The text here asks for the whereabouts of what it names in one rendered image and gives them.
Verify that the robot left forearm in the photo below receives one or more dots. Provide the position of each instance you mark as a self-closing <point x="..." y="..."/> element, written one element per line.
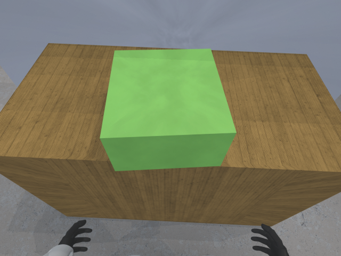
<point x="60" y="250"/>

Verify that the carton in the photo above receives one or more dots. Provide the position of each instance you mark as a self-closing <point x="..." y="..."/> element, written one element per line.
<point x="165" y="109"/>

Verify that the pedestal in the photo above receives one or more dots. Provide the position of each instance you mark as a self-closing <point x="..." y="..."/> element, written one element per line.
<point x="284" y="158"/>

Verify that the right robot hand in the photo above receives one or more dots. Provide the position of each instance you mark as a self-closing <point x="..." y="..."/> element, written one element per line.
<point x="273" y="241"/>

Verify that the left robot hand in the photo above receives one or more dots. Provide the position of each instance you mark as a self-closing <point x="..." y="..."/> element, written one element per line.
<point x="70" y="237"/>

